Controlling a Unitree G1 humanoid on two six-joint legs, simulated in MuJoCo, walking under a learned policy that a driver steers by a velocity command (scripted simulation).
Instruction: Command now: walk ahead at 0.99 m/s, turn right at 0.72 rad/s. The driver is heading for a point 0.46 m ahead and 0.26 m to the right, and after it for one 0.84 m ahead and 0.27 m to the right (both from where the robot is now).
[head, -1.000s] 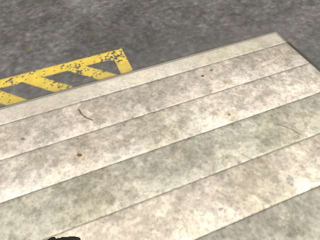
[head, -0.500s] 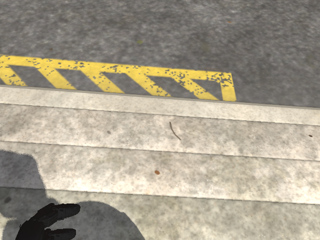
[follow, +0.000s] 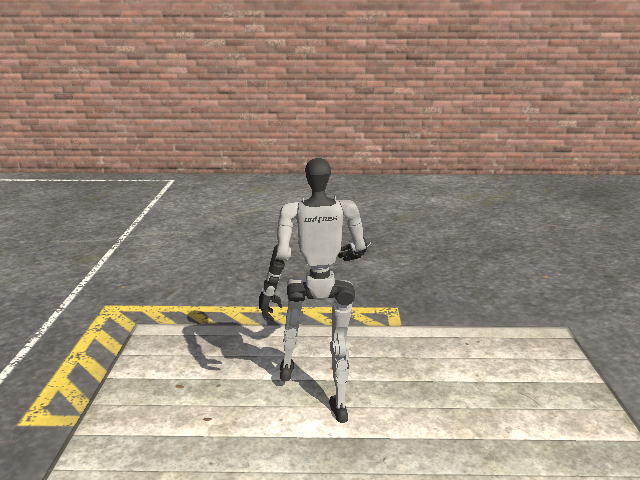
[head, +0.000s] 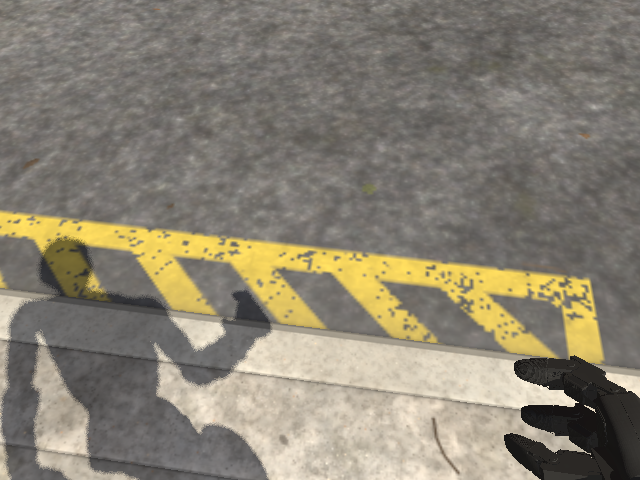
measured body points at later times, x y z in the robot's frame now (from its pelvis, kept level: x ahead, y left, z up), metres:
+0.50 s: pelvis +0.39 +0.00 -0.03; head +0.41 -0.04 +0.41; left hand +0.72 +0.14 -0.07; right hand +0.29 -0.30 -0.16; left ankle +0.29 +0.19 -0.72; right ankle +0.51 -0.11 -0.74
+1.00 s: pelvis +0.56 -0.01 -0.01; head +0.57 -0.03 +0.44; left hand +0.91 +0.01 -0.08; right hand +0.44 -0.32 -0.09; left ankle +0.71 +0.01 -0.74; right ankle +0.50 -0.10 -0.72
